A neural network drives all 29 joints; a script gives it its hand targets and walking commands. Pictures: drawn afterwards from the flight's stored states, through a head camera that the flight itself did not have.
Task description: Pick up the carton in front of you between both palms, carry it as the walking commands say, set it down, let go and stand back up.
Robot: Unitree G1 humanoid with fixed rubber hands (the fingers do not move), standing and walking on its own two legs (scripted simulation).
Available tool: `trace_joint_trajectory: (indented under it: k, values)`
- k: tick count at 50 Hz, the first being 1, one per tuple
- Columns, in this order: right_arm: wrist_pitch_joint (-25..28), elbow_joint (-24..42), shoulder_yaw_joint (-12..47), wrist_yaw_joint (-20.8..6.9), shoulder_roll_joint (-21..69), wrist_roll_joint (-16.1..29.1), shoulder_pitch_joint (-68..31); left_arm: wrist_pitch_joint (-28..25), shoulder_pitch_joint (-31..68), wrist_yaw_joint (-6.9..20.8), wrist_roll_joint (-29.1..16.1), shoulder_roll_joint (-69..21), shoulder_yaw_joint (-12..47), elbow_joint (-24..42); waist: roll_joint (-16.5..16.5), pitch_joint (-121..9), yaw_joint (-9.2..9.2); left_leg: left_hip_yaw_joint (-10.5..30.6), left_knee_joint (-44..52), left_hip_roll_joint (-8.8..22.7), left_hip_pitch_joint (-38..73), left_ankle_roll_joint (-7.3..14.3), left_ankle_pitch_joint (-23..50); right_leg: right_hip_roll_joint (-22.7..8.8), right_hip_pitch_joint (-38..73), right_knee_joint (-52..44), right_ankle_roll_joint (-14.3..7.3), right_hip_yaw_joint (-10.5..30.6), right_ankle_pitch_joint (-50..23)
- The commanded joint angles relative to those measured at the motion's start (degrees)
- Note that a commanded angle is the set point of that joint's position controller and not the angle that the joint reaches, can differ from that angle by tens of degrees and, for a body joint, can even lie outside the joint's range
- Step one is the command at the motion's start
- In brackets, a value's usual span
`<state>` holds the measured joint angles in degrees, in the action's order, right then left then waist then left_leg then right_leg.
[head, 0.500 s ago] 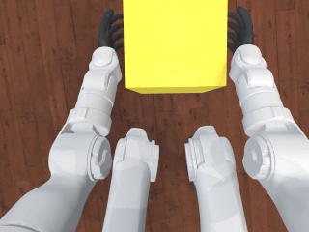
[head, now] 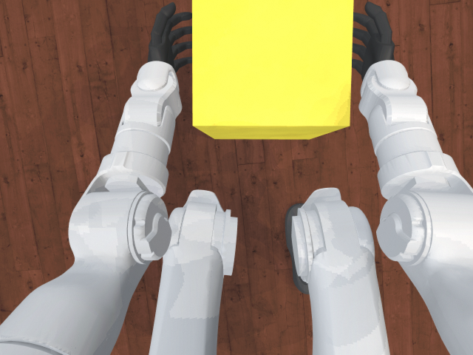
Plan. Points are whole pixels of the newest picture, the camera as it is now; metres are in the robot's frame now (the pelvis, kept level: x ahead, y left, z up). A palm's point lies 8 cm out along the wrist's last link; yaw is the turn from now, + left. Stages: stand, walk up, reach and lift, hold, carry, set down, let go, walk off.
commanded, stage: set down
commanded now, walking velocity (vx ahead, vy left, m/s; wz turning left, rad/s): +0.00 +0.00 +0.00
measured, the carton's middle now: (265, 76) +0.51 -0.02 -0.24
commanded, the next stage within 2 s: let go in 1.62 s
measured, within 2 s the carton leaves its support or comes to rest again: neither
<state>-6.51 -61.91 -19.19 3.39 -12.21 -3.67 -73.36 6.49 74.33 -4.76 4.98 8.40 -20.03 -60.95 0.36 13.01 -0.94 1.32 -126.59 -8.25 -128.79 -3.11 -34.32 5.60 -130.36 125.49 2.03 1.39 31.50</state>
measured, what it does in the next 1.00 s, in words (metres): rises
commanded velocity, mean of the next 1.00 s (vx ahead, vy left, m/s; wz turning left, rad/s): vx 0.00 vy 0.00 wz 0.00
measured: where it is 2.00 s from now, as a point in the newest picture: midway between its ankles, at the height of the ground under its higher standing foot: (254, 266)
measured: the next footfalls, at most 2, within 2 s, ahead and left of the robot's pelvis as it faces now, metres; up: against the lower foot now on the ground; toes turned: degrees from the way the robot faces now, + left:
none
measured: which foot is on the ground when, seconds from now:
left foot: down 0.00-1.00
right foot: down 0.00-1.00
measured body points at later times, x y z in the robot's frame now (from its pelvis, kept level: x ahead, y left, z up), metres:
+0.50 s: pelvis +0.00 +0.00 +0.00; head +0.36 -0.01 +0.26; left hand +0.51 +0.18 -0.20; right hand +0.50 -0.21 -0.20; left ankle +0.11 +0.11 -0.33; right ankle +0.12 -0.11 -0.33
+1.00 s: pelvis +0.01 +0.00 +0.08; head +0.32 -0.01 +0.40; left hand +0.53 +0.17 -0.05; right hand +0.52 -0.22 -0.05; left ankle +0.11 +0.11 -0.33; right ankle +0.12 -0.11 -0.33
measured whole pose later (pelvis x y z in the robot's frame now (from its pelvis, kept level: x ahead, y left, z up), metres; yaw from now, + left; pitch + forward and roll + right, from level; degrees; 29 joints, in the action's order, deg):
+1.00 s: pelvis +0.01 +0.00 +0.08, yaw +0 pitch +44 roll +1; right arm -5.0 -52.5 -12.6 3.6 -16.8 6.1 -63.2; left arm 5.6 63.2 -5.8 -5.3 14.2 -11.9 -51.2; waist 0.5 0.5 -0.7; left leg 0.4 -111.1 -4.0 -122.0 -0.8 -32.7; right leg 2.8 -123.4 110.1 0.4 0.8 30.3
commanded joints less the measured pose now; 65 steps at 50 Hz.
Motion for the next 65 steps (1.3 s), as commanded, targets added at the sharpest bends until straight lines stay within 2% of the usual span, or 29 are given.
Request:
trace_joint_trajectory:
  k: [1, 9, 13, 14, 15, 17, 19, 25, 29, 33, 37, 42, 45, 49, 58, 65]
  values:
    - [0.7, 2.6, 12.3, -11.8, 38.2, 1.0, -27.8, -0.3, 25.0, 11.4, -0.4, -37.0, 12.2, 0.5, 0.7, -42.1, 0.56, -2.4, 11.3, -0.4, 13.1, 3.5, 8.6, 1.7, 19.6, -9.5, -2.6, -1.6, -9.1]
    - [0.5, -0.1, 9.3, -11.8, 32.7, -0.5, -25.6, -0.1, 23.3, 11.4, 1.4, -31.3, 9.5, -1.9, 0.9, -38.6, 0.52, -2.1, 11.3, 0.4, 13.2, 3.6, 6.5, 1.0, 18.4, -9.7, -2.6, -1.2, -6.2]
    - [1.4, -1.4, 7.5, -10.5, 26.4, -0.7, -24.0, -1.0, 21.7, 9.9, 1.6, -25.3, 8.2, -2.1, 0.5, -40.2, 0.29, -2.1, 11.1, 1.1, 15.7, 2.7, 7.5, 0.1, 19.8, -9.4, -1.8, -1.6, -6.7]
    - [2.0, -1.7, 6.0, -9.4, 20.9, -0.9, -22.1, -1.4, 19.7, 8.9, 1.6, -20.5, 7.1, -2.4, 0.4, -40.7, 0.06, -2.2, 10.9, 1.4, 16.6, 2.3, 7.8, -0.3, 20.5, -9.4, -1.5, -1.8, -7.0]
    - [2.8, -2.0, 4.2, -7.6, 12.3, -0.9, -19.0, -2.1, 16.5, 7.0, 1.5, -12.0, 5.4, -2.6, 0.2, -41.5, 0.09, -2.4, 10.9, 1.9, 17.8, 1.9, 8.3, -0.8, 21.2, -9.6, -1.1, -1.9, -7.4]
    - [5.4, -2.2, 2.0, -2.3, -8.4, 1.4, -12.1, -4.5, 10.5, 1.8, -0.6, 9.3, 3.1, -2.4, 0.0, -43.1, 0.00, -2.5, 11.2, 3.3, 20.2, 1.2, 9.1, -2.2, 23.6, -10.2, -0.2, -2.1, -8.4]
    - [7.0, -2.3, 3.3, 0.5, -13.2, 5.6, -11.9, -5.9, 11.8, -0.8, -5.3, 14.1, 5.4, -1.6, 0.6, -46.5, -0.08, -1.8, 10.6, 4.2, 21.5, 0.9, 11.8, -2.9, 25.2, -9.4, -0.3, -1.6, -11.3]
    - [9.3, 3.2, 11.0, 0.7, -14.4, 14.6, -14.2, -8.2, 13.7, -0.9, -16.1, 13.9, 14.3, 4.9, 1.1, -57.7, -1.06, -1.0, 8.3, 5.4, 26.1, 0.8, 21.0, -4.2, 29.1, -6.8, -0.4, -1.0, -20.6]
    - [8.8, 7.5, 12.6, 1.1, -15.9, 17.3, -11.3, -7.6, 10.6, -1.4, -18.8, 15.4, 15.7, 9.4, 0.6, -67.0, -1.43, -1.9, 8.3, 5.4, 31.4, 0.6, 22.7, -4.4, 35.5, -6.8, -0.3, -1.9, -22.9]
    - [7.1, 12.4, 12.1, 1.7, -16.8, 17.4, -7.1, -5.9, 6.6, -2.4, -18.3, 16.5, 14.5, 14.6, 0.2, -76.0, -1.24, -3.5, 10.4, 4.6, 36.1, 0.8, 21.0, -3.7, 42.2, -8.7, -0.3, -3.4, -21.9]
    - [4.0, 20.5, 10.1, 2.1, -16.3, 15.6, -5.6, -2.9, 4.4, -3.2, -15.8, 15.7, 12.4, 21.4, -0.8, -81.5, -0.72, -4.7, 15.0, 3.7, 39.0, 1.7, 17.6, -2.6, 47.6, -13.5, -0.8, -4.5, -18.7]
    - [1.6, 17.0, 7.5, 1.2, -12.0, 12.2, -2.3, -0.9, 1.4, -2.2, -12.0, 13.0, 8.7, 17.4, -0.7, -65.8, -0.13, -4.6, 20.5, 3.9, 30.9, 2.0, 11.1, -2.6, 38.5, -19.3, -0.8, -4.1, -12.0]
    - [2.2, 14.9, 6.6, 0.5, -10.6, 10.6, -1.5, -1.6, 0.2, -1.4, -10.6, 11.7, 7.7, 15.3, -0.6, -63.1, 0.24, -4.3, 23.2, 4.1, 29.7, 1.9, 11.6, -2.6, 36.6, -21.8, -0.6, -3.7, -12.4]
    - [2.6, 14.3, 5.4, 0.0, -10.2, 9.1, -0.5, -2.0, -0.6, -0.8, -9.8, 11.0, 7.2, 14.6, -0.8, -65.1, -0.13, -4.3, 27.1, 3.9, 31.2, 1.6, 12.5, -2.5, 38.9, -25.7, -0.4, -3.7, -13.5]
    - [1.3, 22.1, 4.4, -0.8, -11.7, 8.4, 2.5, -0.6, -2.8, -0.3, -9.7, 11.6, 7.5, 22.2, -0.3, -77.7, -0.55, -4.8, 35.4, 3.1, 42.8, 1.1, 18.1, -1.7, 50.2, -33.9, -0.3, -4.6, -18.9]
    - [0.2, 24.0, 4.4, -2.3, -10.6, 8.4, 5.6, 0.5, -6.3, 0.8, -9.1, 10.9, 6.9, 24.4, -0.5, -77.0, 0.01, -4.4, 43.0, 3.1, 48.5, 1.2, 20.9, -1.3, 55.8, -41.6, -0.1, -4.2, -21.4]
